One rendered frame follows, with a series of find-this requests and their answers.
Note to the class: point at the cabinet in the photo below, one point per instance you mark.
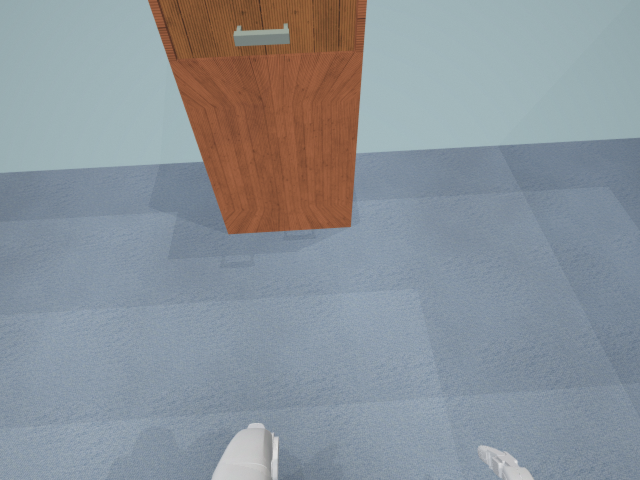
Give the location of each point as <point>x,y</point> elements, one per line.
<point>277,133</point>

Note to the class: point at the handle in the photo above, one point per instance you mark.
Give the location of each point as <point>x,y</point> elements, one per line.
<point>261,37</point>

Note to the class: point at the drawer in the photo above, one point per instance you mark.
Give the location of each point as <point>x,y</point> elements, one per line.
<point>205,28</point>

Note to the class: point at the robot right hand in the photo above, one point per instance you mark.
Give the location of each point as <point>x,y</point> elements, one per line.
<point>503,464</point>

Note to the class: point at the left robot thigh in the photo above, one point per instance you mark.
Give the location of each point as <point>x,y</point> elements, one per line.
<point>252,454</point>

